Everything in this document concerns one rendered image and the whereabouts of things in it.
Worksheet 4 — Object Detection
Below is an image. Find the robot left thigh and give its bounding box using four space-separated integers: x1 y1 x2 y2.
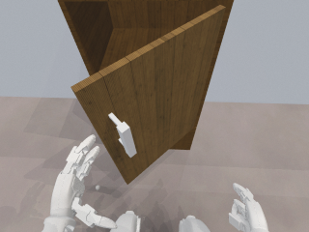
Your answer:
110 214 141 232

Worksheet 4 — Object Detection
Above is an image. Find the cupboard door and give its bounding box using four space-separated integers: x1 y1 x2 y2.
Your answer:
71 5 226 184

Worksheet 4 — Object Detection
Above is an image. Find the left robot hand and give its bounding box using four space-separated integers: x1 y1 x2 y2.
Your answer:
50 134 118 229

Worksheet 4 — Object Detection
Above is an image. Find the robot thigh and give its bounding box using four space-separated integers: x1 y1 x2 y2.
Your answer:
110 214 141 232
179 217 210 232

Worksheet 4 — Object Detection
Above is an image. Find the robot right thigh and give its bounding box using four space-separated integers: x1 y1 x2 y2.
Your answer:
179 217 210 232

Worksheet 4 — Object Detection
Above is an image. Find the left robot forearm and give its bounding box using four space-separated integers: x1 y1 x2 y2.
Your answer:
42 216 76 232

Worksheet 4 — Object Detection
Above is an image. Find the handle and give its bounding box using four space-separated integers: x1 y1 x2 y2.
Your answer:
108 113 137 158

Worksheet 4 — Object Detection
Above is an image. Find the right robot hand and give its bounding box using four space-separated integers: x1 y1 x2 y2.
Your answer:
229 183 268 232

